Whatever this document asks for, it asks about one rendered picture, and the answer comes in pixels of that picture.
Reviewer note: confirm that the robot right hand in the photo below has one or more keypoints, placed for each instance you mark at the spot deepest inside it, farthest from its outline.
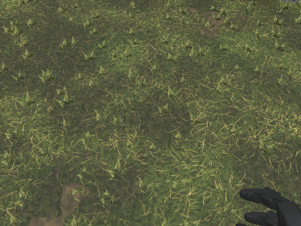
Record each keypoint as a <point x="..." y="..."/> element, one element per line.
<point x="288" y="213"/>

